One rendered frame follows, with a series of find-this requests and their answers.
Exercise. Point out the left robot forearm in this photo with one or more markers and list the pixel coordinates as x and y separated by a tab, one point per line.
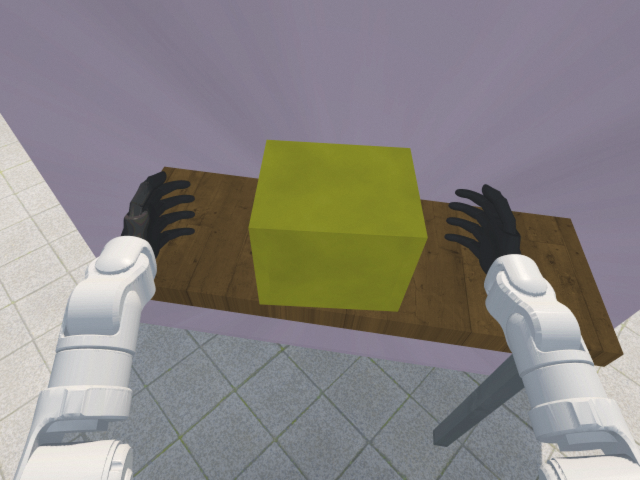
88	386

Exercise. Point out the table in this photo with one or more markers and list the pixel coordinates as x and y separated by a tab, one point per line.
444	302

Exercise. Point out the robot right upper arm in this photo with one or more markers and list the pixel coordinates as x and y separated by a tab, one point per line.
597	467

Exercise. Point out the right robot forearm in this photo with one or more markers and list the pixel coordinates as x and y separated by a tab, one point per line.
569	405

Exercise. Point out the carton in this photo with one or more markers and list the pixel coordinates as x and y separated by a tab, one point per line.
336	225

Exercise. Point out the robot left upper arm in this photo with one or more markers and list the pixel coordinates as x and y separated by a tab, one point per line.
86	460

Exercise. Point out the robot right hand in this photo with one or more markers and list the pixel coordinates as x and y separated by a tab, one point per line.
497	236

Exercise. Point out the robot left hand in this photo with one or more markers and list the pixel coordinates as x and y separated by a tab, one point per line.
144	218

